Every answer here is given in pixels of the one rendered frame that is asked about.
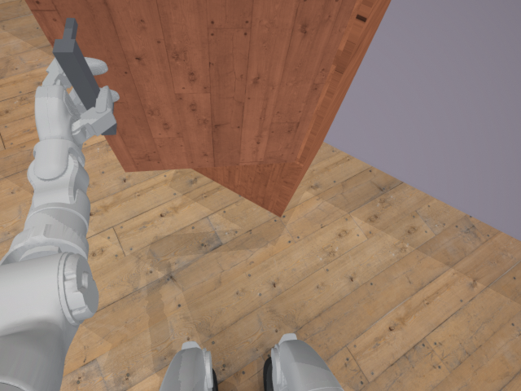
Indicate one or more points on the robot left forearm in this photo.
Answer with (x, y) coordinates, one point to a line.
(58, 219)

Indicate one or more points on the handle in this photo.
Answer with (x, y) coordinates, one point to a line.
(68, 54)

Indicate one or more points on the robot left upper arm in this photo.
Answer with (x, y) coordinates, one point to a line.
(43, 301)

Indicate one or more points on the left robot hand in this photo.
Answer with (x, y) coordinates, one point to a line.
(56, 111)

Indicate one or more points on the right robot shin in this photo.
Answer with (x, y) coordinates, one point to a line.
(288, 336)

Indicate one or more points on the cupboard door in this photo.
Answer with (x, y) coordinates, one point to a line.
(206, 83)

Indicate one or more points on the robot left thigh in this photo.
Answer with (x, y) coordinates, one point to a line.
(190, 370)

